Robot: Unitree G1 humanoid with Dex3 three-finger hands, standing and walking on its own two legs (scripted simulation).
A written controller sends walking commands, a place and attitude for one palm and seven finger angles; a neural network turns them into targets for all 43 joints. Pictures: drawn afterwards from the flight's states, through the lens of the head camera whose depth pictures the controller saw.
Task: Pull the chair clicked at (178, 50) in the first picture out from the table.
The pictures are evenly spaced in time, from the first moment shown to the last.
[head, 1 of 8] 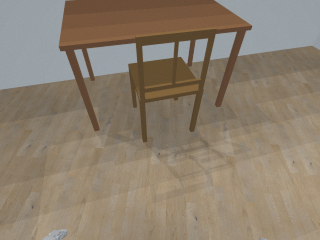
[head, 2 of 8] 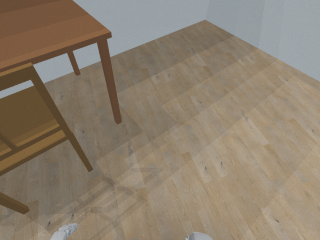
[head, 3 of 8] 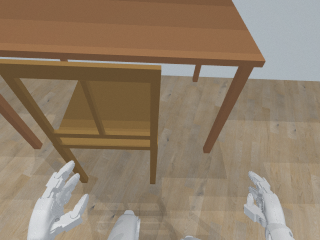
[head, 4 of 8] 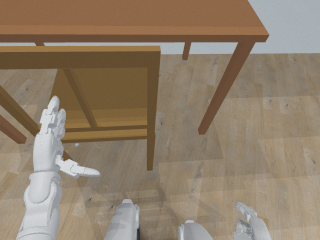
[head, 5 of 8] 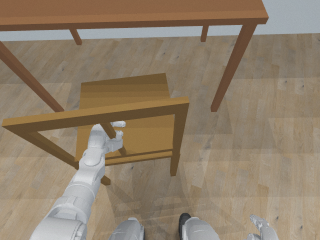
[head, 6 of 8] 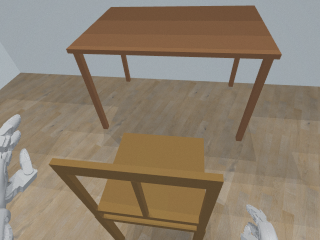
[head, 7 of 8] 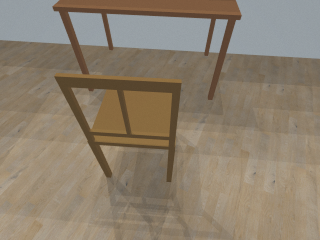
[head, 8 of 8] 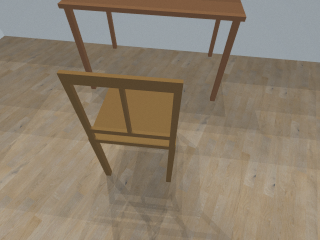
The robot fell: no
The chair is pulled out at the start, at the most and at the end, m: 0.00 0.59 0.59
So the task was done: yes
